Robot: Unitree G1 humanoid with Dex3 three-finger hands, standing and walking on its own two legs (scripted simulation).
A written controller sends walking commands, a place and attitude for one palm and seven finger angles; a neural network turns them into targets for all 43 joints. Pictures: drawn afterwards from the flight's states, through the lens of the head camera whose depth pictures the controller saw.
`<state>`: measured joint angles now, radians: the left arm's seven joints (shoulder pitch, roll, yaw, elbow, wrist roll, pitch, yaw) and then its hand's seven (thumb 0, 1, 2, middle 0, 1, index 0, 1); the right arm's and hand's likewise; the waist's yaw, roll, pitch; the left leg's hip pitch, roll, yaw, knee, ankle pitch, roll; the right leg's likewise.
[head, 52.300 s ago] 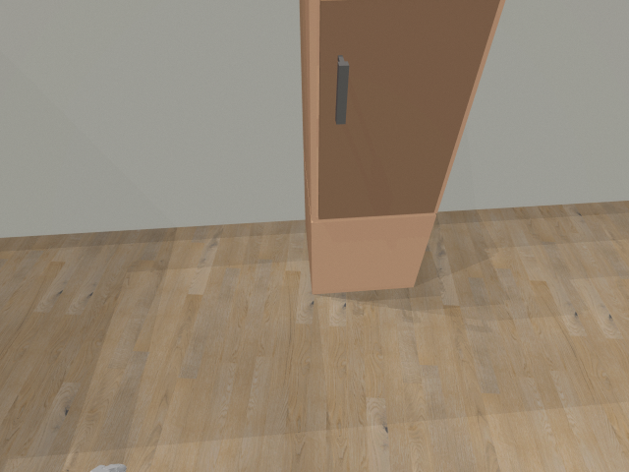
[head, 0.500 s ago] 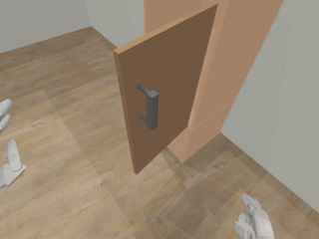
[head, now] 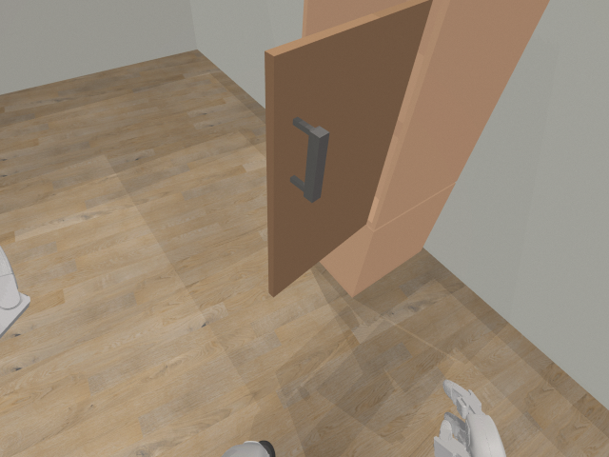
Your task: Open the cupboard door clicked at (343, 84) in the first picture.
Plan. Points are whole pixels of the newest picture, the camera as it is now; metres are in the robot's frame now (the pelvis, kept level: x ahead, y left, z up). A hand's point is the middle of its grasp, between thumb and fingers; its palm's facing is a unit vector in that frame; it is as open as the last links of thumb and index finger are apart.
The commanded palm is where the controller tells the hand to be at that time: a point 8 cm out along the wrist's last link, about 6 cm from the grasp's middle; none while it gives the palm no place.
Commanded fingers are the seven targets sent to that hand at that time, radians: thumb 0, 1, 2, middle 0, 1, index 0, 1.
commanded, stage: step back with the hand held close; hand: left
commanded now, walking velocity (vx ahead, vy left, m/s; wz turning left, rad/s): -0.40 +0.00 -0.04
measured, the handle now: (306, 160) +0.53 +0.04 +0.09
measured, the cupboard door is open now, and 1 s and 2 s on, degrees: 98 98 98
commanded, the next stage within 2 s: stop stepping back and stand still in 0.02 s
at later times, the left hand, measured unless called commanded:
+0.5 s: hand (13, 430) +0.11 +0.23 +0.17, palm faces +0.34 -0.82 -0.46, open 7.5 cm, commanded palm +0.05 +0.28 +0.19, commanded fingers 0.00 0.90 0.90 -0.20 -0.30 -0.20 -0.30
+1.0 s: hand out of the picture +0.11 +0.22 +0.09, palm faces +0.23 -0.84 -0.49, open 7.4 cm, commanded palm none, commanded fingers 0.00 0.90 0.90 -0.20 -0.30 -0.20 -0.30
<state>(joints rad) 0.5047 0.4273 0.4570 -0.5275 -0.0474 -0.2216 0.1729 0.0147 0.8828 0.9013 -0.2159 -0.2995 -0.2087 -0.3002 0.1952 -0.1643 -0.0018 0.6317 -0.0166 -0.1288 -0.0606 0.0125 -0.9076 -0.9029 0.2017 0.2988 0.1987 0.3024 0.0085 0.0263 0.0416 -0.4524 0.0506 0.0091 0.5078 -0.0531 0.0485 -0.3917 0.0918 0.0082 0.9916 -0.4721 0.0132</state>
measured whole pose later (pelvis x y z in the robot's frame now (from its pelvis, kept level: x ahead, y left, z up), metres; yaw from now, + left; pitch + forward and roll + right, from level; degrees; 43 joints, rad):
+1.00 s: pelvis -0.12 -0.02 +0.00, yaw -2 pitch +1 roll +0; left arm 0.40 0.36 0.23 -0.12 0.03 -0.13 0.07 0.00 0.89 0.90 -0.21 -0.30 -0.20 -0.30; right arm 0.23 -0.22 -0.01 0.74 -0.02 -0.07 0.00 0.01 -0.91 -0.90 0.20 0.30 0.20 0.30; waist 0.01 0.05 -0.05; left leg -0.42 0.01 0.04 0.77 -0.37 0.00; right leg -0.24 0.01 -0.07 0.56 -0.34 -0.05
